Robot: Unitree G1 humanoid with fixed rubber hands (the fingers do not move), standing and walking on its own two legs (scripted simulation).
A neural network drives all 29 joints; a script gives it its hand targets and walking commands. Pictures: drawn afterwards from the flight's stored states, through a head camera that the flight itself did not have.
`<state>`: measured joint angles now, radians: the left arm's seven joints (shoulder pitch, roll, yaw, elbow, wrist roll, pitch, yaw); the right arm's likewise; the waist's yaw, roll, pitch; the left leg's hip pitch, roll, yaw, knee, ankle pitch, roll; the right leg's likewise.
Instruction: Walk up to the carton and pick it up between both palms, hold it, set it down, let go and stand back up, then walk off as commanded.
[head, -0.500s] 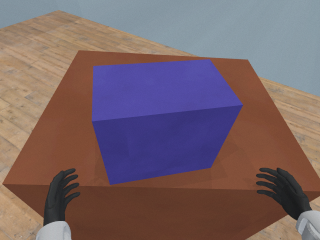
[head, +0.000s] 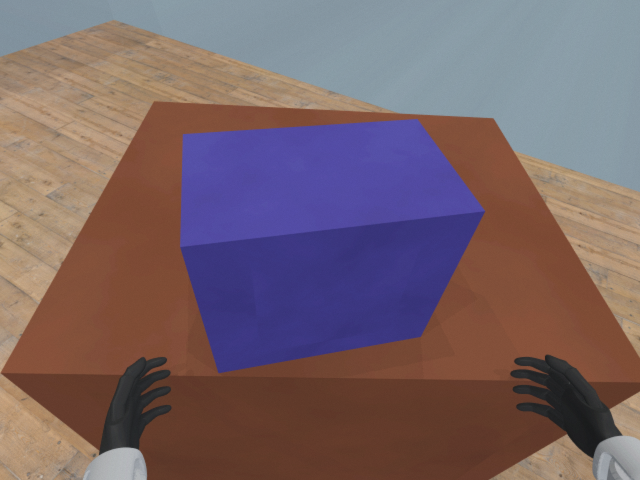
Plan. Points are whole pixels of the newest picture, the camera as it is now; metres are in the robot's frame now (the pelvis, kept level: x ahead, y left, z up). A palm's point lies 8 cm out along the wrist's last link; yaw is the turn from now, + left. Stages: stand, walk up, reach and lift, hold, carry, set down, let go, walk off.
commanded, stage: set down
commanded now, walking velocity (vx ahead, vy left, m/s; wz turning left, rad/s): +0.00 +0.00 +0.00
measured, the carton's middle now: (316, 248) +0.41 +0.04 +0.09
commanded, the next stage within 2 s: let go in 1.26 s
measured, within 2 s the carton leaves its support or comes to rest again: neither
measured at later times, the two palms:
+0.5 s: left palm (118, 437) +0.18 +0.24 +0.01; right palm (582, 430) +0.22 -0.28 +0.02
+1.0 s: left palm (105, 436) +0.19 +0.25 +0.01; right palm (515, 466) +0.19 -0.21 -0.03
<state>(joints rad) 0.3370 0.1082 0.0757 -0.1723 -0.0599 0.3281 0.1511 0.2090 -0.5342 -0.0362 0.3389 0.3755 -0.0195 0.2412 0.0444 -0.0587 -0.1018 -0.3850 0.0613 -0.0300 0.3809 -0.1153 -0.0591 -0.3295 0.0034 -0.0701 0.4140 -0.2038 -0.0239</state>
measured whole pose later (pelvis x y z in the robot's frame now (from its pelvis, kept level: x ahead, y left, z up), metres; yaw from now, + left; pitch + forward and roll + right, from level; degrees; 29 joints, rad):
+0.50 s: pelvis +0.00 +0.00 +0.00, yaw +0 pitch +4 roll +0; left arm 0.31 0.17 0.08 -0.07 -0.06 0.30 0.06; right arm 0.21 -0.48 -0.03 0.34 0.29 0.00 0.16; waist 0.04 -0.05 -0.10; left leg -0.33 0.06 -0.03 0.38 -0.12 -0.06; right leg -0.27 0.00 -0.07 0.41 -0.21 -0.02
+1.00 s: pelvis -0.01 +0.02 +0.00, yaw +1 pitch +2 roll -1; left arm 0.23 0.18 0.08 0.02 -0.06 0.30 -0.07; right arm 0.20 -0.33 0.03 0.39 0.16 0.10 0.11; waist 0.04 -0.03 -0.07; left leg -0.31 0.03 -0.03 0.38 -0.12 -0.04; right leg -0.25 -0.02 -0.07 0.41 -0.25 -0.02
